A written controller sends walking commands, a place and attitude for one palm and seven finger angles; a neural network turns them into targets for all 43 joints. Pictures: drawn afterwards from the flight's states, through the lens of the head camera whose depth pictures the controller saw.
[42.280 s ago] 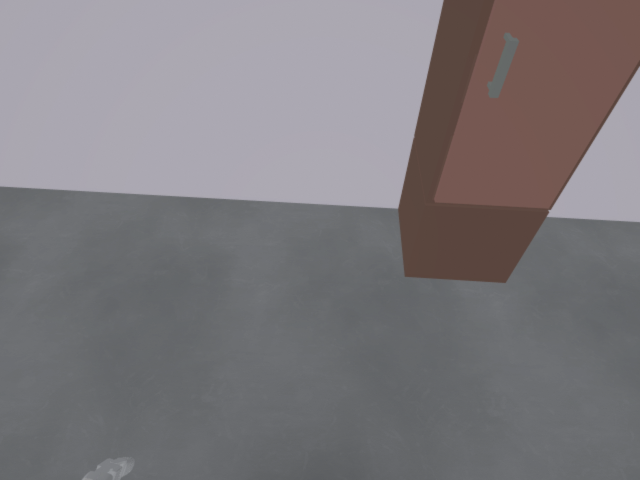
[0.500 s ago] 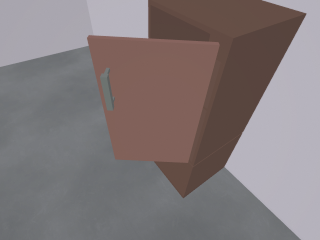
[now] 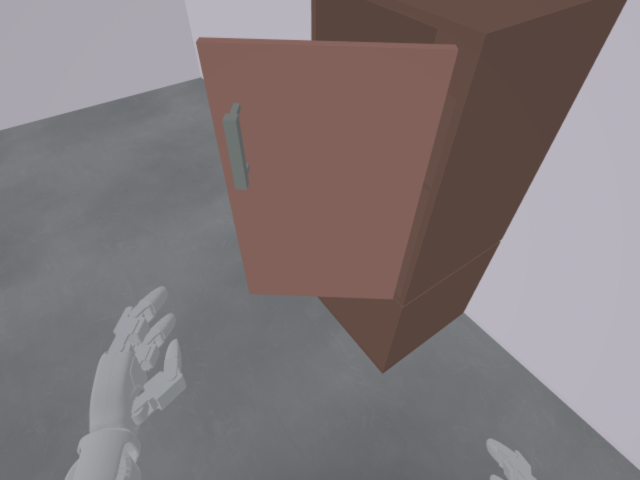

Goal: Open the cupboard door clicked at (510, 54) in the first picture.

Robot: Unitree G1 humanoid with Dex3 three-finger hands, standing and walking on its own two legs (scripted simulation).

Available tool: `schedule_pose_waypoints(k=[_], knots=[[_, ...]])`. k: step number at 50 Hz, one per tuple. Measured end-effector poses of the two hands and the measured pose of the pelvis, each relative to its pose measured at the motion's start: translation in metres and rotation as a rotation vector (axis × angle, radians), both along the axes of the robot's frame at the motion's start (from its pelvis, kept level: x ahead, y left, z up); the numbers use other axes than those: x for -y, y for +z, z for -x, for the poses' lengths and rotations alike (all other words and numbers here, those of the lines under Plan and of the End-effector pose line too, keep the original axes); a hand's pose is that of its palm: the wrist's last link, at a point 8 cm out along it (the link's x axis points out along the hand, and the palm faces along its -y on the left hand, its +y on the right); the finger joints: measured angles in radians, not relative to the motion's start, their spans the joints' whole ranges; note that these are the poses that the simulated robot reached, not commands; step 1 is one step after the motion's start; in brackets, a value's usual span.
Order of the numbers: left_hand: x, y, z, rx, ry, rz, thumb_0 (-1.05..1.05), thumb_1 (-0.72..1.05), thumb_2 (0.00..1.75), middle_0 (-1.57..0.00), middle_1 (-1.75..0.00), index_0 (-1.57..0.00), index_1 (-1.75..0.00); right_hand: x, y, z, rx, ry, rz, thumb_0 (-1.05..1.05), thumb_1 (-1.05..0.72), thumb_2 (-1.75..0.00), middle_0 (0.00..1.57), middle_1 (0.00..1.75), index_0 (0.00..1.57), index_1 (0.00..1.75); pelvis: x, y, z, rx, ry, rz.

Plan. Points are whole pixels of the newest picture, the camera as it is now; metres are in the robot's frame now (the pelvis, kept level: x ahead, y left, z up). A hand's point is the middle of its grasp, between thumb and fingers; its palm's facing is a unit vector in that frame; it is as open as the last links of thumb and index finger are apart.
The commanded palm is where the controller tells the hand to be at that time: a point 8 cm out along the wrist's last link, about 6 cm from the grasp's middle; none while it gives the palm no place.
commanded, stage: raise the hand with hooked fingers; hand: left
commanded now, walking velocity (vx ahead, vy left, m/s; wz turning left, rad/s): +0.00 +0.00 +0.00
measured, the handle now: (239, 147) +0.57 +0.14 +0.13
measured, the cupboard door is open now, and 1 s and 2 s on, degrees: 52 52 52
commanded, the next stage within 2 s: move the hooked fingers beside the handle in 1.86 s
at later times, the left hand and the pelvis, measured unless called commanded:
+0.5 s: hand (167, 378) +0.24 +0.19 +0.02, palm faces -0.08 -0.99 -0.08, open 10.5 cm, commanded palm +0.21 +0.26 +0.04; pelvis +0.02 -0.02 -0.03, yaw +3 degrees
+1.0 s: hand (120, 287) +0.31 +0.24 +0.11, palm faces +0.06 -0.99 -0.09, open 13.3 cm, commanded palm +0.29 +0.29 +0.10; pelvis +0.08 -0.03 +0.00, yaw +3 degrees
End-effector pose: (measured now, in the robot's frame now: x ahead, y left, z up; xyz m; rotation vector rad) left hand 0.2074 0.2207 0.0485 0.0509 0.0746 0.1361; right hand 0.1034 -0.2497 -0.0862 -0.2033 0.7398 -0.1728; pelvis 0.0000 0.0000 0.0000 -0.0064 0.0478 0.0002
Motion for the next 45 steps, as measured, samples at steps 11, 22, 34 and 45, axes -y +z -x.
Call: schedule_pose_waypoints(k=[11,22,34,45], knots=[[-0.017,-0.075,0.054,-0.079,-0.091,0.066,0.01,0.56,0.76,-0.22,-0.51,-0.23,-0.52,0.012,0.024,-0.08,0.261,0.11,0.09,0.01,-0.9,-0.9,0.2,0.3,0.2,0.3,0.015,-0.047,0.008,-0.07,-0.008,0.027],[-0.021,-0.008,0.005,0.11,-0.163,-0.064,0.01,0.3,0.65,-0.24,-0.68,-0.24,-0.69,-0.023,-0.002,-0.104,0.173,0.217,0.005,0.01,-0.9,-0.9,0.2,0.3,0.21,0.3,0.022,-0.041,-0.009,-0.092,0.065,0.062],[-0.055,0.027,-0.041,0.076,-0.05,-0.045,0.01,0.03,0.53,-0.26,-0.86,-0.26,-0.87,0.003,0.001,-0.1,0.045,0.104,0.009,0.01,-0.9,-0.9,0.2,0.31,0.21,0.3,0.025,-0.015,-0.061,-0.116,0.043,0.047],[-0.054,0.033,-0.072,0.018,-0.144,-0.037,0.0,-0.23,0.42,-0.28,-1.02,-0.28,-1.03,0.018,0.021,-0.145,0.111,0.098,0.053,0.01,-0.9,-0.9,0.2,0.3,0.21,0.3,0.027,-0.006,-0.081,-0.111,0.041,0.035]])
